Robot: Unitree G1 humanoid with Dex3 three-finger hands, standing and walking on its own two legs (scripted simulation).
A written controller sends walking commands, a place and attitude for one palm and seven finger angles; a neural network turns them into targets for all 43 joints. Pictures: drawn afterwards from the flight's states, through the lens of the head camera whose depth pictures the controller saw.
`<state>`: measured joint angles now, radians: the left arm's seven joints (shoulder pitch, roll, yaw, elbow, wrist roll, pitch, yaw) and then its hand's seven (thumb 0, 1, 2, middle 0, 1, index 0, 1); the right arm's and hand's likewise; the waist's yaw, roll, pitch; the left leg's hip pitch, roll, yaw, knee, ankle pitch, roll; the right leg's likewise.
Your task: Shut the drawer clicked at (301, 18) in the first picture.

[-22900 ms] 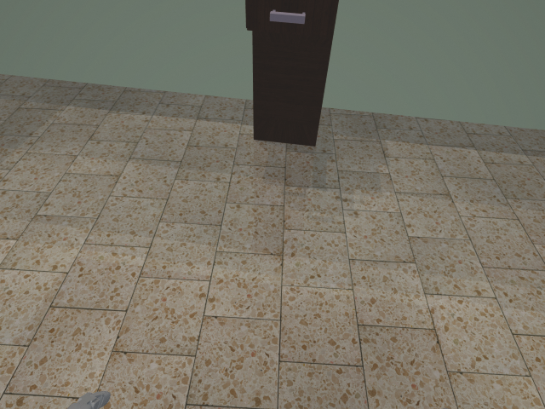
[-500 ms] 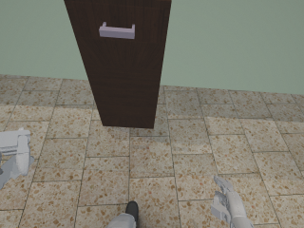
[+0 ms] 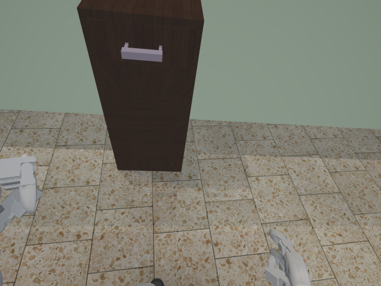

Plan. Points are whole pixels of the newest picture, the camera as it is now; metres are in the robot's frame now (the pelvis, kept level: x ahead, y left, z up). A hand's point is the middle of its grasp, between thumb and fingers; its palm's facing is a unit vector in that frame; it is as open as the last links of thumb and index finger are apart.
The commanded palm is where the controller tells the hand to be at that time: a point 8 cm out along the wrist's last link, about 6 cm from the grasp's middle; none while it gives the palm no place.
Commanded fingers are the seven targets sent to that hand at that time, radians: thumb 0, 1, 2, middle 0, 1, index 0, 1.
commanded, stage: stop stepping back and stand still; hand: left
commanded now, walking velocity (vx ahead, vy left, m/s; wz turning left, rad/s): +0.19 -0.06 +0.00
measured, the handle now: (143, 50) +0.79 +0.18 +0.05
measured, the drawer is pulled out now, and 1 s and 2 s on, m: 0.00 0.00 0.00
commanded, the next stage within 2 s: let the arm hang, fingers relaxed in 0.50 s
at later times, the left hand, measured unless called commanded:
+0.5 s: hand (27, 197) +0.20 +0.24 +0.17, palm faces +0.34 -0.83 -0.44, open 3.3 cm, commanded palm +0.13 +0.29 +0.18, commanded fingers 0.00 0.90 0.90 -1.40 -1.60 -1.40 -1.60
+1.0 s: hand out of the picture -0.03 +0.20 -0.19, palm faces +0.13 -0.97 -0.20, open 3.6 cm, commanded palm none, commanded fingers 0.00 0.90 0.90 -0.56 -0.69 -0.56 -0.69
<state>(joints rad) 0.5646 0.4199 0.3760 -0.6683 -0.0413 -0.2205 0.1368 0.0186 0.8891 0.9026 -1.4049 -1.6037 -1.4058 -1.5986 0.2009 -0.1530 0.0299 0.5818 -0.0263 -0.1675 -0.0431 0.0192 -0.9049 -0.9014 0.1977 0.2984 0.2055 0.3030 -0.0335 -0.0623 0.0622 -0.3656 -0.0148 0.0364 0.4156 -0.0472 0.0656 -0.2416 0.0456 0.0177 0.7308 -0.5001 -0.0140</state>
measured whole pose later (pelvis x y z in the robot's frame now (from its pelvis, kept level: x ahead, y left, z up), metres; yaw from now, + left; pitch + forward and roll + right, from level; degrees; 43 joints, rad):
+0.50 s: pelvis +0.01 +0.01 +0.00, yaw +1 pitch +0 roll -1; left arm 0.59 0.41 0.36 -0.62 -0.03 -0.21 0.15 0.02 0.89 0.90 -1.40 -1.60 -1.41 -1.60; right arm 0.20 -0.17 0.03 0.60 -0.01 -0.15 -0.06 0.02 -0.90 -0.90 0.20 0.30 0.21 0.30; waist -0.03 -0.04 0.03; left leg -0.31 0.00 0.00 0.51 -0.20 0.01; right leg -0.17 0.00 -0.04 0.49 -0.32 0.00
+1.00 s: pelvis -0.03 +0.01 -0.01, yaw +5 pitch -1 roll -2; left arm 0.34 0.23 0.05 0.92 0.02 0.05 0.02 0.01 0.90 0.90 -0.91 -1.12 -0.91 -1.12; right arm 0.29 -0.19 0.00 0.96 -0.04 0.04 -0.01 0.01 -0.91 -0.90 0.20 0.30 0.20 0.30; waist 0.00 -0.04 0.07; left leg -0.38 -0.02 -0.07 0.58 -0.18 0.01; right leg -0.21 -0.01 -0.11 0.55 -0.32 -0.01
